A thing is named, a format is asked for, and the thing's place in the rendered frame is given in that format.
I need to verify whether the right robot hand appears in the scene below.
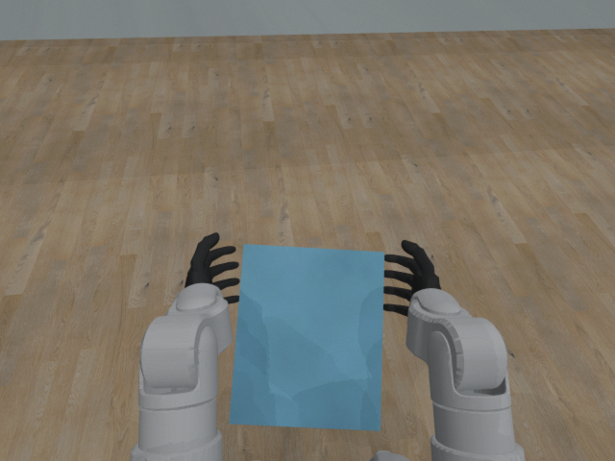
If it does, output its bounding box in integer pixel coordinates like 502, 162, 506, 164
383, 240, 441, 316

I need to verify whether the robot left forearm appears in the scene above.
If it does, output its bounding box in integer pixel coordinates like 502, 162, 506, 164
130, 283, 233, 461

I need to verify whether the left robot hand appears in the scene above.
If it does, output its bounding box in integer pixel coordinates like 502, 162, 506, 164
184, 232, 240, 304

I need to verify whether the carton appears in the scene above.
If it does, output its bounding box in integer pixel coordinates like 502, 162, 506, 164
229, 244, 384, 431

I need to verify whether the robot right forearm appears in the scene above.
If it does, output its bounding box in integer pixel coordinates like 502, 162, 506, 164
406, 288, 526, 461

